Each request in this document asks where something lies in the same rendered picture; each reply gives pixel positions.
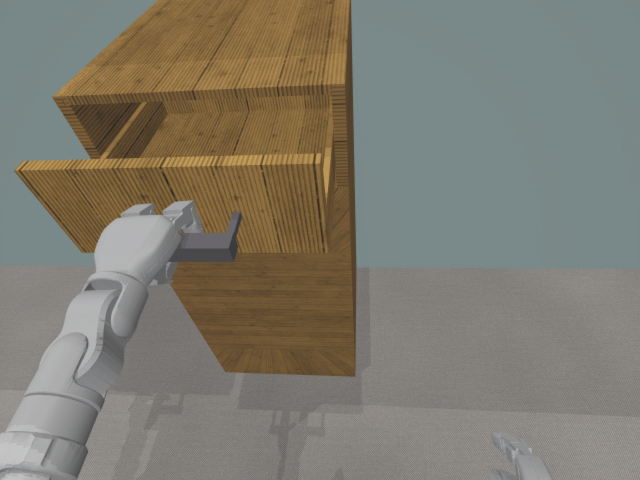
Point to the robot left forearm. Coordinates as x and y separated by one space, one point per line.
46 437

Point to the left robot hand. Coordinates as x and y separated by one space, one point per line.
141 243

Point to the right robot hand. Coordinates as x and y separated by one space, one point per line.
519 453

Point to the handle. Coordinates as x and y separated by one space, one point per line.
209 247

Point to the drawer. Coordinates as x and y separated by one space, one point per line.
270 158

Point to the cabinet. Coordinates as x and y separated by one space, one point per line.
270 313

